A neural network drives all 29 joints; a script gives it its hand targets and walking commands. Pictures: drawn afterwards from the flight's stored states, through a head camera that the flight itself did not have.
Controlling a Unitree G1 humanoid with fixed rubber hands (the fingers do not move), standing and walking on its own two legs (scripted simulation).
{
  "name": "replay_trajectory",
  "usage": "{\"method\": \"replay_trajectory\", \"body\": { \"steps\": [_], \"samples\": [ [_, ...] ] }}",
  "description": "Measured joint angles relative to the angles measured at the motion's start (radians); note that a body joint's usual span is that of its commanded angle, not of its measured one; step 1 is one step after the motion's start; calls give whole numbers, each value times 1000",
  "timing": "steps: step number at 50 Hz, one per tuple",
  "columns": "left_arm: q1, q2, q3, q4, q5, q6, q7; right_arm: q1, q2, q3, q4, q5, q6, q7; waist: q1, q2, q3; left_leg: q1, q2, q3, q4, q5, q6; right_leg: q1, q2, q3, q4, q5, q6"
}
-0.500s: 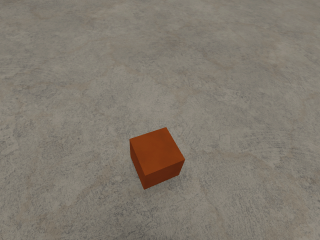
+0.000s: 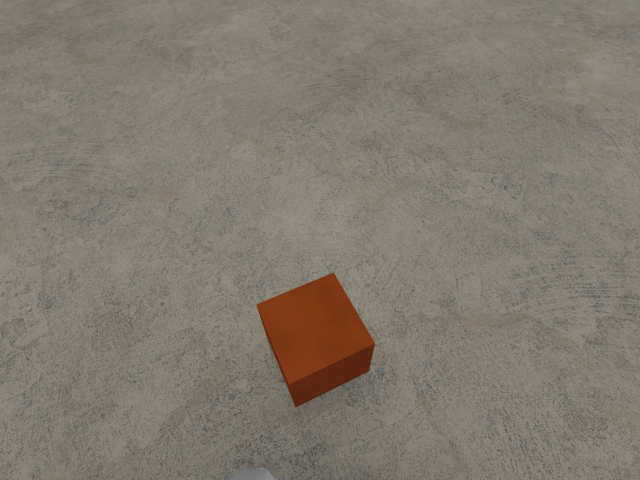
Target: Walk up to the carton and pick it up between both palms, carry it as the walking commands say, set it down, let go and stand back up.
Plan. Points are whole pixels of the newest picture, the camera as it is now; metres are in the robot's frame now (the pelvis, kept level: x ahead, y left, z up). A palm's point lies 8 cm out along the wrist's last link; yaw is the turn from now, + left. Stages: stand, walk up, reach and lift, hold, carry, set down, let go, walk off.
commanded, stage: walk up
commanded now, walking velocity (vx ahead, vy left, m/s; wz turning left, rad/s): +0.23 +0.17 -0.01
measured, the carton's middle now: (314, 339) +0.57 +0.06 -0.66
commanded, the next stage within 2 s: none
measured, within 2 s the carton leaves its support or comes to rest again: neither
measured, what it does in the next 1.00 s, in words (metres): steps to the left: left foot, then right foot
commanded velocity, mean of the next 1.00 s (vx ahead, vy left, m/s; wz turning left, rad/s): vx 0.12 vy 0.08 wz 0.02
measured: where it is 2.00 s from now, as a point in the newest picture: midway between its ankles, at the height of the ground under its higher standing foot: outside the picture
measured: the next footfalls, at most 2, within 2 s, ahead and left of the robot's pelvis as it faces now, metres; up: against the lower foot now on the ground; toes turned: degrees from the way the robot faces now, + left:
left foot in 0.22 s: +0.11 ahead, +0.16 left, +0.00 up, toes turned +6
right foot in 0.60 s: +0.06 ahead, -0.09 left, +0.00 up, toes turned -9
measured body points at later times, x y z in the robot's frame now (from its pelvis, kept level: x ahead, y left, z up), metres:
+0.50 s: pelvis +0.05 +0.06 +0.00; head +0.08 +0.07 +0.45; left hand +0.10 +0.31 -0.16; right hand +0.10 -0.20 -0.14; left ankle +0.07 +0.15 -0.74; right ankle +0.01 -0.09 -0.71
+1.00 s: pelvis +0.06 +0.09 -0.01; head +0.09 +0.10 +0.44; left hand +0.07 +0.34 -0.17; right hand +0.12 -0.16 -0.15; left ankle +0.06 +0.19 -0.74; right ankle +0.02 -0.08 -0.73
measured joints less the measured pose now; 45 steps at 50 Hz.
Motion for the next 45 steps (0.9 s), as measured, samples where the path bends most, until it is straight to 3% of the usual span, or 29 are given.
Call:
{"method": "replay_trajectory", "body": {
  "steps": [5,11,13,15,18,26,30,33,37,42,45],
  "samples": [
    [57,0,0,30,0,0,1,-100,0,0,0,0,7,21,-1,1,-2,-54,0,-11,-44,14,0,23,-15,-1,0,-19,9],
    [75,-1,0,49,2,19,-3,-138,-1,0,0,0,3,25,-2,0,-10,64,0,46,-351,133,0,52,-13,-11,6,-50,47],
    [68,-1,0,48,2,26,-4,-117,4,0,3,0,-5,23,-1,-5,-9,83,-1,49,-378,235,2,43,-13,-12,76,-129,51],
    [56,0,0,47,1,40,-7,-79,8,0,4,0,-13,16,-2,-8,-8,108,-1,53,-384,215,12,16,-9,-11,198,-205,51],
    [16,0,1,35,-8,51,-7,-23,8,0,5,0,-18,-6,-1,-9,2,144,-1,43,-415,207,21,9,4,-7,233,-208,50],
    [-50,0,0,27,-14,84,-6,1,8,0,6,0,-13,-32,0,-9,9,162,-2,69,-418,205,24,9,17,-4,231,-205,50],
    [-53,1,1,25,-13,76,0,-22,9,0,6,0,6,-35,1,-13,7,141,-8,96,-411,212,21,40,19,0,71,-41,47],
    [-49,-7,-1,25,-6,63,12,-40,7,0,8,0,44,-32,2,0,14,61,-16,61,-219,57,20,46,12,-6,45,-58,12],
    [-24,-7,-2,33,-3,63,24,-53,7,0,6,0,56,-7,1,2,11,-20,-17,1,-7,30,20,47,-10,-7,32,-52,7],
    [11,-7,-2,50,4,44,14,-70,6,0,6,0,56,19,0,3,10,-20,-17,-25,-31,33,20,52,-29,-8,15,-46,12],
    [24,-8,-2,62,5,43,0,-74,6,0,5,0,39,21,-1,3,9,46,-18,-10,-186,47,20,59,-29,-13,13,-52,29]
  ]
}}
